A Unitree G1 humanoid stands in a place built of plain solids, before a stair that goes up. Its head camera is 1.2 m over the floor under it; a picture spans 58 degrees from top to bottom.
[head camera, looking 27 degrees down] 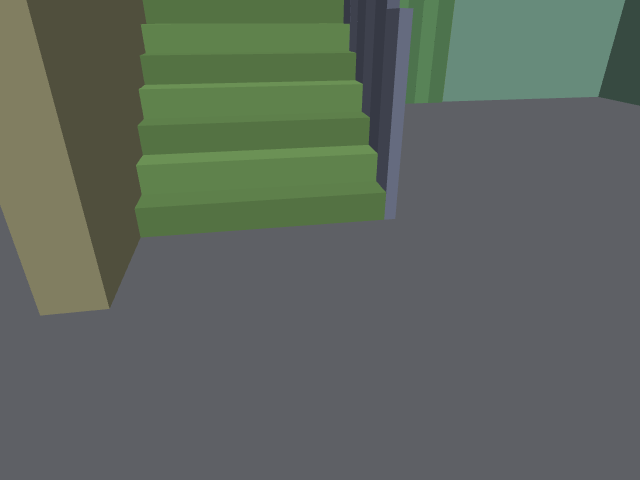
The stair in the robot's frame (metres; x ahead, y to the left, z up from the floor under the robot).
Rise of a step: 0.20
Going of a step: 0.23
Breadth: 1.56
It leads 10 degrees to the left of straight ahead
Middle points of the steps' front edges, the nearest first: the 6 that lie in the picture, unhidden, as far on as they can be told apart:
2.52 0.34 0.20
2.75 0.38 0.39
2.97 0.42 0.59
3.20 0.46 0.78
3.43 0.50 0.98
3.65 0.54 1.17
